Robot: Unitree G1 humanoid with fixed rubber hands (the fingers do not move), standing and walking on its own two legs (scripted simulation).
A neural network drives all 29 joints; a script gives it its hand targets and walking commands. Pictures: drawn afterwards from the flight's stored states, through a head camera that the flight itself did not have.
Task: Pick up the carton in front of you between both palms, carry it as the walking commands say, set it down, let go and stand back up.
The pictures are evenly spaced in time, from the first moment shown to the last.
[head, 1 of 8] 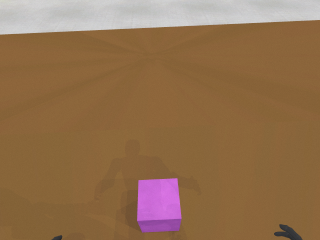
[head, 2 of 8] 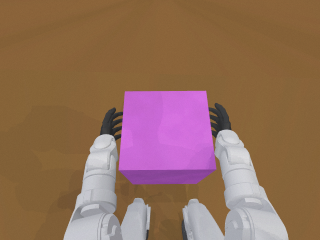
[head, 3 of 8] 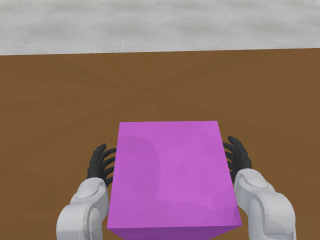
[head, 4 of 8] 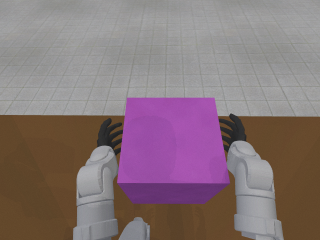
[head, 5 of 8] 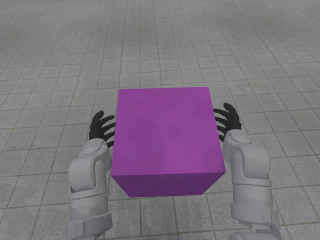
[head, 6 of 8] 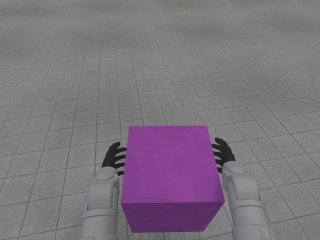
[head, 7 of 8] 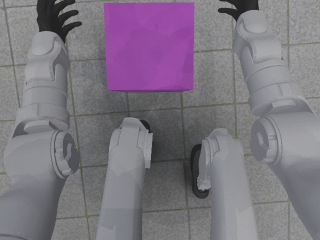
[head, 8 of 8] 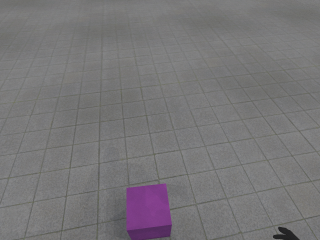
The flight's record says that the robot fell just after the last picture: no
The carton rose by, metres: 0.68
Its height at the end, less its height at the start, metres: -0.49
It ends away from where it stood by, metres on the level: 5.22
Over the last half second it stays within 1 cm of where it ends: yes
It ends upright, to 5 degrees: yes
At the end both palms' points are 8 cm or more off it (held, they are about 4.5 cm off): yes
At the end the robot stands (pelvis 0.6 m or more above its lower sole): yes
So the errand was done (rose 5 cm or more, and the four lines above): yes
